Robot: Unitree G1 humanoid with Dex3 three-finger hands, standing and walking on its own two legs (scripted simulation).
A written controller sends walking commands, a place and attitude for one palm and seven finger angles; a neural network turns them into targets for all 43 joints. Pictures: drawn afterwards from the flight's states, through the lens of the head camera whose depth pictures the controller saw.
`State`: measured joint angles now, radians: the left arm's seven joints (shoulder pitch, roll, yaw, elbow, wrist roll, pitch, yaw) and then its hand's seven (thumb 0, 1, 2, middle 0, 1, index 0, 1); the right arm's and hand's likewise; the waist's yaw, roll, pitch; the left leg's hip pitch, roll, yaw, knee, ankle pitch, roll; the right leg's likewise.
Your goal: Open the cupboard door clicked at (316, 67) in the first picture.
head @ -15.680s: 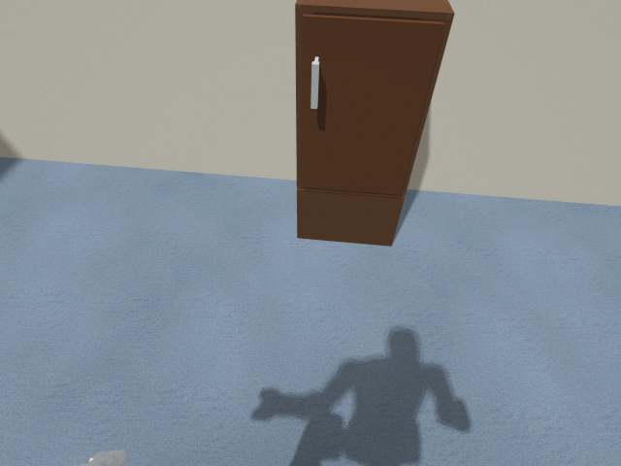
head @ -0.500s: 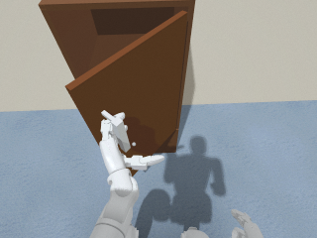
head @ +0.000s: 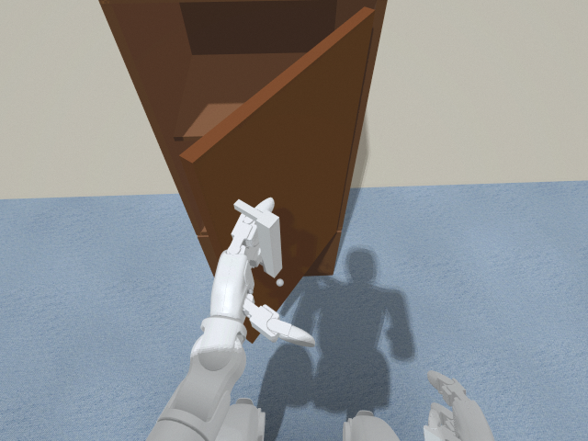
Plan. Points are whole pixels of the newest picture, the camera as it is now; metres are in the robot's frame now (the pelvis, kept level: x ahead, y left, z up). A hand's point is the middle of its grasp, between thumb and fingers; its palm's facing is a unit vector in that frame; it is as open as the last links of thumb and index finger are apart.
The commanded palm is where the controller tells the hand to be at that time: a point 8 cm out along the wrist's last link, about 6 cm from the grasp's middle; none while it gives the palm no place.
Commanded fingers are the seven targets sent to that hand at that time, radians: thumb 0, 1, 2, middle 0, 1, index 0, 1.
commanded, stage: slide the hand sideways off the handle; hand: left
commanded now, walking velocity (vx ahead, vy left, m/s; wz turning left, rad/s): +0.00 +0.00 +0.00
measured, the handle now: (259, 240) +0.37 +0.07 +0.05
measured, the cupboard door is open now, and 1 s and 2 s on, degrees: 53 52 52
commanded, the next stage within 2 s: draw the hand back to the body in 0.96 s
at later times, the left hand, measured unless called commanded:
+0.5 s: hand (259, 312) +0.27 +0.06 +0.05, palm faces +0.02 -1.00 +0.02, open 16.2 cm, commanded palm +0.24 +0.12 +0.04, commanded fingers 0.00 -0.50 0.30 -0.15 -0.30 -0.15 -0.30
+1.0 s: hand (221, 360) +0.21 +0.10 +0.05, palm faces +0.05 -1.00 -0.01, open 16.3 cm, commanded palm +0.19 +0.15 +0.04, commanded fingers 0.00 -0.50 0.30 -0.15 -0.30 -0.15 -0.30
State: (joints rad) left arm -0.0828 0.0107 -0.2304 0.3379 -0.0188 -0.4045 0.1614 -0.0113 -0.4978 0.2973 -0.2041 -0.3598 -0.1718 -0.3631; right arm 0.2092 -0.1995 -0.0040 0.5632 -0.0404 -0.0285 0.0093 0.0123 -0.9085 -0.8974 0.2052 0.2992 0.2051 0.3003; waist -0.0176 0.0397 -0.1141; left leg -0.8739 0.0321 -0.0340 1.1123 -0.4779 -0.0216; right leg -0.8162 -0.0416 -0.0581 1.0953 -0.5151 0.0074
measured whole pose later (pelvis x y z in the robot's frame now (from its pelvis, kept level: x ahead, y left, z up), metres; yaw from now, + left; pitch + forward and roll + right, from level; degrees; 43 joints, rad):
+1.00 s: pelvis +0.01 -0.02 -0.02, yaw +1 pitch +15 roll -1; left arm 0.54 0.10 -0.09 -0.17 -0.10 -0.44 -0.02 -0.01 -0.50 0.30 -0.15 -0.31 -0.16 -0.30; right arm 0.23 -0.21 0.00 0.43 -0.03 -0.06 -0.01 0.01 -0.91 -0.90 0.21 0.30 0.20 0.30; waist 0.01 0.03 -0.15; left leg -0.93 0.04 -0.06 1.19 -0.53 -0.05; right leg -0.87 -0.03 -0.08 1.19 -0.59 -0.03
